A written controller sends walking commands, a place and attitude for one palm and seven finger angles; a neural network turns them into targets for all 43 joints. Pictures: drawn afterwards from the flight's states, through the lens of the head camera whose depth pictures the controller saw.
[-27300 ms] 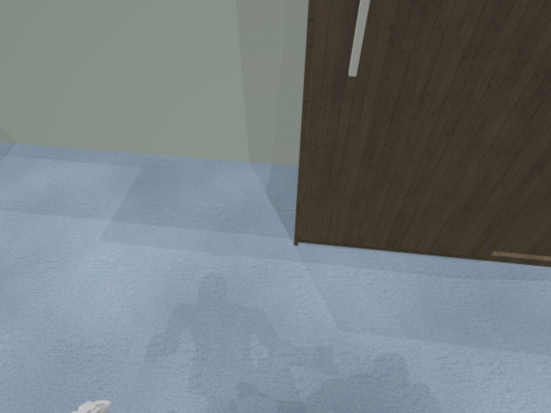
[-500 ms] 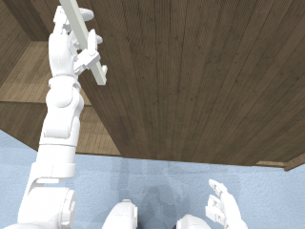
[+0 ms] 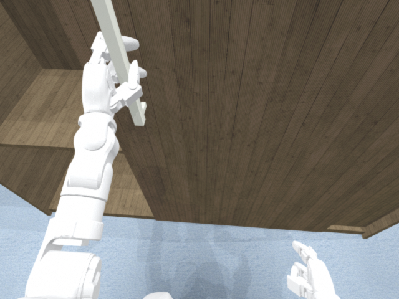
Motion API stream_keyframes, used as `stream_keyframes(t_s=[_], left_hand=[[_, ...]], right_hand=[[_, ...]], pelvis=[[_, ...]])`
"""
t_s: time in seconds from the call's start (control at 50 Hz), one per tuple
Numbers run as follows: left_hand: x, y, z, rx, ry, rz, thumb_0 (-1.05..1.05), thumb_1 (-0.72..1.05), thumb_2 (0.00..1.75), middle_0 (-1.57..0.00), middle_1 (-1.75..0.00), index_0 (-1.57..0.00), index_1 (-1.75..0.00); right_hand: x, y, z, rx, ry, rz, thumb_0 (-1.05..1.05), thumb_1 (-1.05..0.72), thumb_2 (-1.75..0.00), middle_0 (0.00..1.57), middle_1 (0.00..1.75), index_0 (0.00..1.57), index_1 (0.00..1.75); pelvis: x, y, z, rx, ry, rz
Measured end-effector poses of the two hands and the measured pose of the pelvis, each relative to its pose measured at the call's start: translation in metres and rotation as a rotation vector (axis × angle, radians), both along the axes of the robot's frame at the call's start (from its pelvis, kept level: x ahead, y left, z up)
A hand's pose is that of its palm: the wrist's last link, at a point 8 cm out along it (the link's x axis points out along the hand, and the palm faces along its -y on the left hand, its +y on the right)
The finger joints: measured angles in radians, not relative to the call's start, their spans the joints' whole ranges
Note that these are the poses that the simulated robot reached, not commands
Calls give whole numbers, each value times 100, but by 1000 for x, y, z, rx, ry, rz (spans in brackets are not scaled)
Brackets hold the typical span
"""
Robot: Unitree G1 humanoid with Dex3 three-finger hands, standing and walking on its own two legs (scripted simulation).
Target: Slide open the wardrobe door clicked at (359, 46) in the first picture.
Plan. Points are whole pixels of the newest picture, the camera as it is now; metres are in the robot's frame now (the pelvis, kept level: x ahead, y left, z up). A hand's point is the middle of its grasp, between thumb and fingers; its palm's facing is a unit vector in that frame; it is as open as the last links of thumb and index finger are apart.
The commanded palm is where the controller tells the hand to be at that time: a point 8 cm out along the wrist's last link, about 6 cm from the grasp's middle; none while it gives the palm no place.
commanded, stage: stop walking and hold the door there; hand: left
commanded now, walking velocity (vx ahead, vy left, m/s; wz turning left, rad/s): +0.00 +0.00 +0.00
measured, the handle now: (124, 57) +0.46 +0.16 +0.22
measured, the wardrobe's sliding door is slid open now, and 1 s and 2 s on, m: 0.57 0.57 0.57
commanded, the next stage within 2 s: loosen the grip on the handle in 0.06 s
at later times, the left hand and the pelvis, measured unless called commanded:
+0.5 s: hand (130, 85) +0.41 +0.14 +0.20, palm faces +0.18 -0.98 -0.12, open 12.2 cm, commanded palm +0.40 +0.18 +0.18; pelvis -0.05 -0.01 -0.01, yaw +0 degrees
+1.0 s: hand (134, 87) +0.41 +0.14 +0.20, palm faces +0.08 -0.99 -0.10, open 14.8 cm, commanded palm +0.38 +0.21 +0.19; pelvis -0.01 +0.01 +0.00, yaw -6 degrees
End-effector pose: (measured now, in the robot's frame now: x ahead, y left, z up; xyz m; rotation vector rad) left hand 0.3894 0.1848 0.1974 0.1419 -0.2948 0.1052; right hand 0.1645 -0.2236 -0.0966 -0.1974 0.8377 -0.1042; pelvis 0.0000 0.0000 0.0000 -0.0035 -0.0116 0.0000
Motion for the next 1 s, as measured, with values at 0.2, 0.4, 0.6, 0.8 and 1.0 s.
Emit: stream_keyframes(t_s=[0.2,0.4,0.6,0.8,1.0], left_hand=[[6,6,3,57,30,-24,-8,72,79,-46,-140,-25,-137],[-7,7,9,-51,80,59,-1,25,58,-49,-140,-27,-132],[0,0,4,0,13,-2,0,-39,28,-40,-133,-25,-128],[0,2,1,-18,-18,-17,-1,-54,20,-39,-127,-24,-119],[0,5,0,-23,-21,-49,-1,-56,19,-39,-124,-24,-114]], right_hand=[[-28,-7,1,-15,30,-37,1,-91,-89,20,30,20,30],[-93,-34,3,5,-29,-59,1,-90,-89,20,30,20,30],[-188,-61,-12,-50,146,-184,1,-91,-89,20,30,20,30],[-180,-51,-8,-61,114,-230,2,-91,-90,20,30,20,30],[-83,-22,8,-32,-56,-132,2,-91,-89,20,30,20,30]], pelvis=[[-7,3,3,10,2,-26],[-31,-9,0,13,19,15],[-50,-14,-7,15,59,-57],[-36,-6,-4,6,49,-95],[-11,7,0,4,50,-98]])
